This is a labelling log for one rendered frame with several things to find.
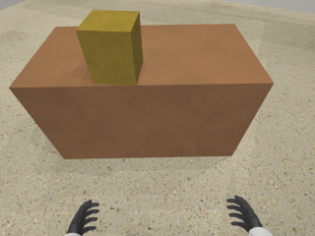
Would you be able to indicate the pedestal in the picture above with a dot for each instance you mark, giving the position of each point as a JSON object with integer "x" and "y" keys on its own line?
{"x": 199, "y": 89}

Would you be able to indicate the left robot hand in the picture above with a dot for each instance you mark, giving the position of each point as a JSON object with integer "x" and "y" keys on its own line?
{"x": 79, "y": 221}

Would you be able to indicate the right robot hand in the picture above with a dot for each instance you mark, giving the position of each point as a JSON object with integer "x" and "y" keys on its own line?
{"x": 247, "y": 214}

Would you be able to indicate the carton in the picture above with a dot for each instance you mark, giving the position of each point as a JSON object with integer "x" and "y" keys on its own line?
{"x": 111, "y": 42}

